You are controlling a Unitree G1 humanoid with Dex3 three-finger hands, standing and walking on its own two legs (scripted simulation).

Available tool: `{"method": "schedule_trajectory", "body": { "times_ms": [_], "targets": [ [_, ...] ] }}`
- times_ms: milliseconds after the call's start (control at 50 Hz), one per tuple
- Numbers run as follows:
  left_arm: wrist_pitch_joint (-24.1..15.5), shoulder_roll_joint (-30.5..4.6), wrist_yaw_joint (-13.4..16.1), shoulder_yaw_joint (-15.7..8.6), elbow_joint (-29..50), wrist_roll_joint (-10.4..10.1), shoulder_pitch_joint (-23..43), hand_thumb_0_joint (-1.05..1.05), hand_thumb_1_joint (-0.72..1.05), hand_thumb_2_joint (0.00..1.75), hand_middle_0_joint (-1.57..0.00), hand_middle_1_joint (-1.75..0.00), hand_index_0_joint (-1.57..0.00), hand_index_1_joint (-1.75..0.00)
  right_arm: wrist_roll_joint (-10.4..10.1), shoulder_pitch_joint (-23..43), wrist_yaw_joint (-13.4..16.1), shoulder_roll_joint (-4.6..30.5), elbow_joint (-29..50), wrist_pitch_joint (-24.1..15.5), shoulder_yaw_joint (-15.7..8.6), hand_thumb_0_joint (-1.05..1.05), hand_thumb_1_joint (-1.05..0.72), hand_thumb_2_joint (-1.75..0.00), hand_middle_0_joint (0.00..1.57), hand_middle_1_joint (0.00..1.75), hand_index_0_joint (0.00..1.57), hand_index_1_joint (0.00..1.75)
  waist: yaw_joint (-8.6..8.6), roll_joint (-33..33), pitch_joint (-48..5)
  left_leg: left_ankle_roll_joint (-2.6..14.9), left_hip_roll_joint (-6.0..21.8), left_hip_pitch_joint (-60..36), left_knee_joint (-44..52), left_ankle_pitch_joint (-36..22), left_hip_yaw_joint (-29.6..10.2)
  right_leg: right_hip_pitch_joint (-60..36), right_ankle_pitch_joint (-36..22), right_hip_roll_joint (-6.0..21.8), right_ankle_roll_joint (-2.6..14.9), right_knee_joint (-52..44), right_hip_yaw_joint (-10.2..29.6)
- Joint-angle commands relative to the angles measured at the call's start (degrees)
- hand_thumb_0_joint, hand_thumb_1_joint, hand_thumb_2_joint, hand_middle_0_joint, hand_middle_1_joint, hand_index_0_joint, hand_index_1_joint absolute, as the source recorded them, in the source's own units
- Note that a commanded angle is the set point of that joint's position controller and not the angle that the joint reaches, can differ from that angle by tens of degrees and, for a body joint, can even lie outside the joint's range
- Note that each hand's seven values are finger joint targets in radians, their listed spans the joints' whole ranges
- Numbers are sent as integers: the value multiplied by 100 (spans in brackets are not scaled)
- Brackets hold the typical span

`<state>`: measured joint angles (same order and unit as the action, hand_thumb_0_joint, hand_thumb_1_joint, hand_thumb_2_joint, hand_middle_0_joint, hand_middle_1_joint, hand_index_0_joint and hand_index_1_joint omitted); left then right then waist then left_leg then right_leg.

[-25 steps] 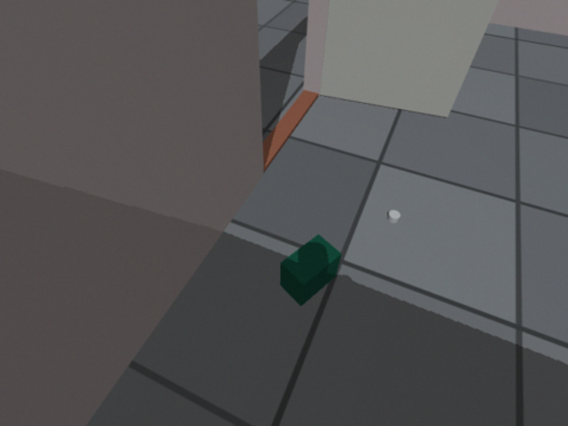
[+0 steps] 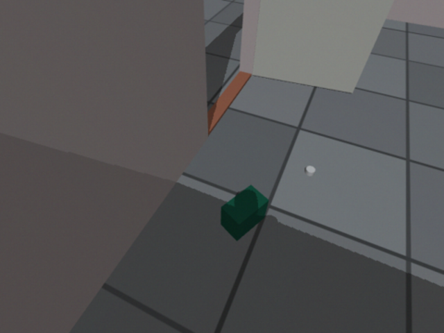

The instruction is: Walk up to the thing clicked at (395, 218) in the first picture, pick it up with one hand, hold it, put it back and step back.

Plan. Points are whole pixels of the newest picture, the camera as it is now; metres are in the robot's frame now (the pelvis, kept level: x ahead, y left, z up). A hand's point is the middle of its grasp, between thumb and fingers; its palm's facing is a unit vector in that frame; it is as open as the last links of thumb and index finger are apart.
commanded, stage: stand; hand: left
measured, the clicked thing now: (310, 170) +1.07 -0.56 -0.77
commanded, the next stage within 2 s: walk up in 0.62 s
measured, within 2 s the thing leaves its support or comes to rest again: neither
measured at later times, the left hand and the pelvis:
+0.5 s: hand out of the picture +0.08 +0.25 -0.16, palm faces -0.02 -0.94 -0.34, open 7.4 cm; pelvis +0.01 +0.00 +0.00, yaw +0 degrees
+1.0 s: hand (135, 305) +0.20 +0.18 -0.15, palm faces -0.23 -0.88 -0.42, open 7.4 cm; pelvis +0.07 -0.09 -0.04, yaw -16 degrees
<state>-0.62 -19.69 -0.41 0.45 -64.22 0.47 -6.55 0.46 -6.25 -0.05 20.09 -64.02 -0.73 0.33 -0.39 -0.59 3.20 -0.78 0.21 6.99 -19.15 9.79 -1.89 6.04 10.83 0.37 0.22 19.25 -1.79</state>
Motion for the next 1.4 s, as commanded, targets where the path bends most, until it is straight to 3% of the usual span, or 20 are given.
{"method": "schedule_trajectory", "body": {
  "times_ms": [0,580,600,640,660,720,820,880,900,920,940,980,1040,1140,1200,1220,1240,1260,1300,1380],
  "targets": [
    [-122,-1180,92,-248,324,4,232,0,90,90,-20,-30,-20,-30,-2,239,65,1172,302,-95,-209,0,-90,-90,20,30,20,30,3,64,-369,192,658,-10,291,-548,-483,-15,-451,706,119,-382,593],
    [-116,-1222,101,-298,327,-2,178,0,90,90,-20,-30,-20,-30,0,184,92,1209,353,-107,-190,0,-90,-90,20,30,20,30,-4,11,-603,200,694,-202,177,-1230,-420,-300,-1231,750,103,-277,572],
    [26,-1743,-165,-784,1027,182,-59,0,90,90,-20,-30,-20,-30,137,-195,90,1963,804,-245,-732,0,-90,-90,20,30,20,30,245,362,-712,582,657,-1249,-428,1129,-188,1229,611,333,331,405,881],
    [142,-1343,-393,-729,1408,252,941,0,90,90,-20,-30,-20,-30,134,-1089,145,2306,627,-324,-997,0,-90,-90,20,30,20,30,856,-897,-92,1305,2281,-1823,822,2620,-1754,3549,1759,71,139,2528,359],
    [173,-1381,-425,-763,1580,290,927,0,90,90,-20,-30,-20,-30,109,-782,153,2366,892,-363,-1016,0,-90,-90,20,30,20,30,697,-569,212,1632,2998,-1023,1096,2248,-2041,3636,1641,545,40,3392,702],
    [173,-1429,-616,-823,1542,151,26,0,90,90,-20,-30,-20,-30,174,-116,139,2062,1293,-448,-968,0,-90,-90,20,30,20,30,66,-468,131,1339,2509,-462,1043,1895,-1057,2967,1128,955,2,3319,955],
    [131,-1344,-804,-868,1667,167,-201,0,90,90,-20,-30,-20,-30,260,42,-1,2055,1544,-449,-999,0,-90,-90,20,30,20,30,26,-860,87,941,1645,357,348,1633,597,1592,730,586,0,2009,-76],
    [53,-1529,-707,-985,1407,214,-1166,0,90,90,-20,-30,-20,-30,235,166,-23,1963,1637,-367,-947,0,-90,-90,20,30,20,30,-439,-104,-280,796,1381,1154,-1204,1883,1100,144,337,163,111,1644,-658],
    [-26,-1856,-612,-1124,1199,205,-1836,0,90,90,-20,-30,-20,-30,260,26,-21,1617,1679,-325,-817,0,-90,-90,20,30,20,30,-754,1065,-576,654,898,1807,-2875,1619,1309,-804,867,-52,234,1459,-351],
    [-68,-2404,-477,-1287,1256,211,-2405,0,90,90,-20,-30,-20,-30,175,-39,-58,1114,1909,-326,-603,0,-90,-90,20,30,20,30,-1031,2617,-373,322,121,3129,-4708,2545,1324,-1084,2515,1053,756,35,1966],
    [-88,-2680,-467,-1257,1502,112,-2135,0,90,90,-20,-30,-20,-30,59,39,-89,1410,2066,-325,-633,0,-90,-90,20,30,20,30,-761,2206,-288,157,22,3503,-5070,2563,491,-558,3232,1996,1411,-1110,4378],
    [-98,-2397,-364,-1153,1753,-36,-1340,0,90,90,-20,-30,-20,-30,-5,-113,-122,1810,1820,-335,-741,0,-90,-90,20,30,20,30,-338,814,171,198,605,3197,-5055,1695,38,76,3442,1842,1463,-968,3743],
    [-138,-2039,-301,-993,1918,15,-926,0,90,90,-20,-30,-20,-30,1,-812,-178,1715,1562,-349,-726,0,-90,-90,20,30,20,30,5,920,126,238,676,2149,-3863,1455,125,952,2310,1270,1159,-559,2364],
    [-223,-1947,-320,-919,2190,50,-910,0,90,90,-20,-30,-20,-30,102,-1016,-249,1655,1758,-406,-796,0,-90,-90,20,30,20,30,24,822,8,192,448,1347,-2383,1056,344,1376,1941,1167,1173,-370,1974],
    [-222,-1791,-315,-836,2411,74,-313,0,90,90,-20,-30,-20,-30,148,-2005,-171,1623,1615,-531,-892,0,-90,-90,20,30,20,30,726,450,-144,174,282,-575,-1461,161,443,2764,1961,806,859,843,1468],
    [-191,-1359,-306,-713,2428,80,-498,0,90,90,-20,-30,-20,-30,209,-2437,-92,1887,1513,-604,-1002,0,-90,-90,20,30,20,30,914,-596,-277,234,515,-1404,-868,979,-132,3526,2112,199,625,2193,1123],
    [-212,-924,-284,-585,2454,67,-751,0,90,90,-20,-30,-20,-30,314,-2715,-37,2373,1570,-670,-1087,0,-90,-90,20,30,20,30,944,-1816,-313,595,1922,-1441,272,2931,-2556,4183,1997,-708,365,4073,812],
    [-189,-1379,-224,-649,2358,89,-1061,0,90,90,-20,-30,-20,-30,169,-1970,-37,2481,1867,-690,-1053,0,-90,-90,20,30,20,30,530,-1050,-133,1116,2724,-704,1109,3962,-3913,4096,1877,-416,297,4709,1055],
    [-242,-1830,-237,-746,2115,86,-1181,0,90,90,-20,-30,-20,-30,21,-1169,-67,2314,2067,-690,-960,0,-90,-90,20,30,20,30,132,-441,326,1551,2650,47,975,3506,-3200,3757,1283,192,209,4813,1153],
    [-254,-1624,-389,-762,1936,-2,-1053,0,90,90,-20,-30,-20,-30,103,-1338,-97,2007,1973,-714,-836,0,-90,-90,20,30,20,30,225,-785,264,1290,1833,190,605,1050,-770,2972,762,413,-40,3582,719]
  ]
}}
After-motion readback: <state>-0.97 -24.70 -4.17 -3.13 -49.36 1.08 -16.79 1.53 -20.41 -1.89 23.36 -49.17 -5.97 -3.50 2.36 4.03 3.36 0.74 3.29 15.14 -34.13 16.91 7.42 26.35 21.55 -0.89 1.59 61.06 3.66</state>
